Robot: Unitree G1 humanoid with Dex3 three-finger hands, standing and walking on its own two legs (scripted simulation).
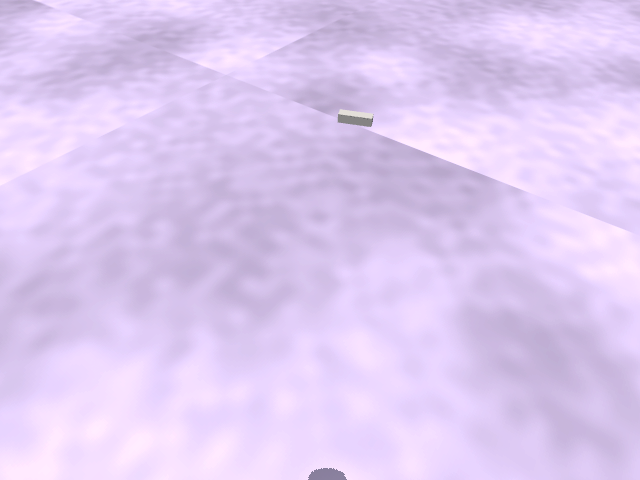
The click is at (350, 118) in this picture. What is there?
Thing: lying carton
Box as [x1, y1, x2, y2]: [338, 109, 373, 126]
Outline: 338,113 339,122 367,126 371,125 373,114 341,109
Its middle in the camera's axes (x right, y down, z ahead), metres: +0.21 -0.75 +2.35
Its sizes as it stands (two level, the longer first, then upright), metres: 0.206 0.060 0.054
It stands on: the floor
